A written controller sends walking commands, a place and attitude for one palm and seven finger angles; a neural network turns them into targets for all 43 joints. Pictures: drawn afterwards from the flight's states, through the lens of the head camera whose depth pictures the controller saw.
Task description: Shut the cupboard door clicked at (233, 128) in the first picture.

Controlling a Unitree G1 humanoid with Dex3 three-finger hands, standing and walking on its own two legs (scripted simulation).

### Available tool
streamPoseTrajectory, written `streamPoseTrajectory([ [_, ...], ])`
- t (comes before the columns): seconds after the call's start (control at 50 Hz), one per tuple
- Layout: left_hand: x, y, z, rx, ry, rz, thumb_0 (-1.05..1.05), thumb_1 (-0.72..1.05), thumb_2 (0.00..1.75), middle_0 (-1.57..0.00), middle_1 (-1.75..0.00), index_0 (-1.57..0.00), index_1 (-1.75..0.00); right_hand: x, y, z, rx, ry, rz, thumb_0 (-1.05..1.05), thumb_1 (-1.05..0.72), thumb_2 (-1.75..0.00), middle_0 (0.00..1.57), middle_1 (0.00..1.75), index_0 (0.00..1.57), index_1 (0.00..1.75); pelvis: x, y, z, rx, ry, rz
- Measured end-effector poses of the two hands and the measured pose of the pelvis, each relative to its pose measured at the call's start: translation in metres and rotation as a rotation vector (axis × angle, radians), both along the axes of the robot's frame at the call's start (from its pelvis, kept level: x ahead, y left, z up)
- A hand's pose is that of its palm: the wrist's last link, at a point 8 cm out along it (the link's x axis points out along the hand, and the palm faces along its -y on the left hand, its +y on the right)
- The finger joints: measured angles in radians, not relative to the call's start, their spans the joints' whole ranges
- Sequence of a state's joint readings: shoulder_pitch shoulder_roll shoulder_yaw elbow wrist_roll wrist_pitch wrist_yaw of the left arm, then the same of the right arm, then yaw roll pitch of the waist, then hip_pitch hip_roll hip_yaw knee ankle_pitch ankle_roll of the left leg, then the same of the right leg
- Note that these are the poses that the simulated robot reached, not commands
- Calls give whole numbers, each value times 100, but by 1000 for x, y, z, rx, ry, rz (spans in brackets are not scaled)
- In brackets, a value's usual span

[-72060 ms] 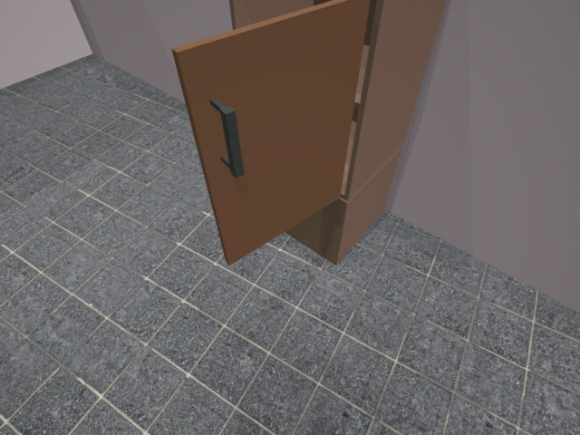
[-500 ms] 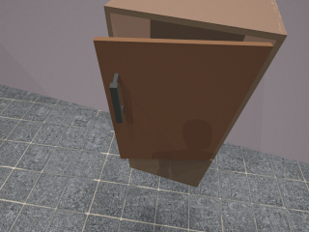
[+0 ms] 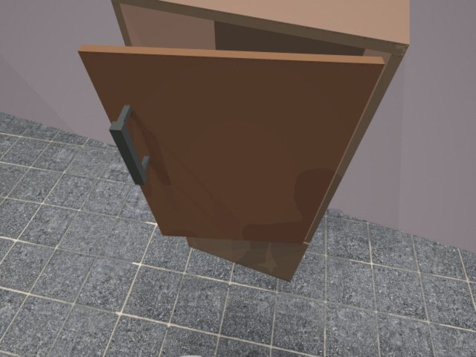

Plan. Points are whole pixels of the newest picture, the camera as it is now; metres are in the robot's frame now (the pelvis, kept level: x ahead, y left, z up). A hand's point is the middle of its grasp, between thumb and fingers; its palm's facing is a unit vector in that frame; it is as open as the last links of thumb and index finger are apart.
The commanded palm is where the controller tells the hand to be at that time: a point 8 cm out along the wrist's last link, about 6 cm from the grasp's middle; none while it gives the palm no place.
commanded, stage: come to a stop and stand still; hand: left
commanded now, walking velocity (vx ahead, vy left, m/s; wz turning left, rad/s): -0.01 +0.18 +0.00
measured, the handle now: (133, 147) +0.43 +0.22 +0.09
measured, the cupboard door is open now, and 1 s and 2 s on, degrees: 17 17 17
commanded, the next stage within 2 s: look again from close up in 1.76 s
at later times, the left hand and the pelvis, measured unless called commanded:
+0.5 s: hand out of the picture +0.01 +0.25 -0.17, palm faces +0.02 -0.96 -0.26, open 7.4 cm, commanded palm none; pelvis +0.00 +0.05 +0.00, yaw +0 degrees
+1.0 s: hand out of the picture +0.04 +0.21 -0.17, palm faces -0.02 -0.98 -0.21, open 7.3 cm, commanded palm none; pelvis +0.02 +0.03 +0.01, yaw -1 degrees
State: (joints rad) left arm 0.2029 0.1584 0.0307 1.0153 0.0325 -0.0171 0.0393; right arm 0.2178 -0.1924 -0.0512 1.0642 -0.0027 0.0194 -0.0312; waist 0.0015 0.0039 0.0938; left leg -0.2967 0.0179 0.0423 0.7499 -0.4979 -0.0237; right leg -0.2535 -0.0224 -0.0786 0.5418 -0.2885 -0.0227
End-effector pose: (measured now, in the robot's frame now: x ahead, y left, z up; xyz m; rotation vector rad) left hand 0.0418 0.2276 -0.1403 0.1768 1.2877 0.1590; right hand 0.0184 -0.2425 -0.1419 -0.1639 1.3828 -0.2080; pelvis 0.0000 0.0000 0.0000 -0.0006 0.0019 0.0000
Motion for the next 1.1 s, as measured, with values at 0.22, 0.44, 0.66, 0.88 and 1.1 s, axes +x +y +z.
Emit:
streamPoseTrajectory([
  [0.22,-28,21,-11,-19,35,51,0,91,89,-20,-30,-20,-30,68,33,15,17,-205,107,0,-91,-90,20,29,20,29,-7,16,-2,2,-28,-3],
  [0.44,-37,63,3,33,43,15,0,90,89,-20,-30,-20,-30,57,69,6,54,-262,93,-1,-92,-90,20,30,20,30,-1,50,-4,-7,-22,-1],
  [0.66,-26,64,12,37,73,-14,0,91,89,-19,-30,-19,-30,10,65,-1,53,-95,56,0,-92,-90,20,30,20,30,7,54,3,7,-3,-17],
  [0.88,-9,36,5,-4,97,-20,0,91,89,-20,-30,-20,-30,-17,64,-2,73,22,18,0,-91,-90,20,29,20,30,19,41,5,10,-7,-14],
  [1.1,-7,17,5,-9,123,-5,0,92,89,-20,-30,-20,-30,-2,53,-3,82,34,18,1,-91,-90,20,30,20,30,30,24,7,10,-5,-11],
])
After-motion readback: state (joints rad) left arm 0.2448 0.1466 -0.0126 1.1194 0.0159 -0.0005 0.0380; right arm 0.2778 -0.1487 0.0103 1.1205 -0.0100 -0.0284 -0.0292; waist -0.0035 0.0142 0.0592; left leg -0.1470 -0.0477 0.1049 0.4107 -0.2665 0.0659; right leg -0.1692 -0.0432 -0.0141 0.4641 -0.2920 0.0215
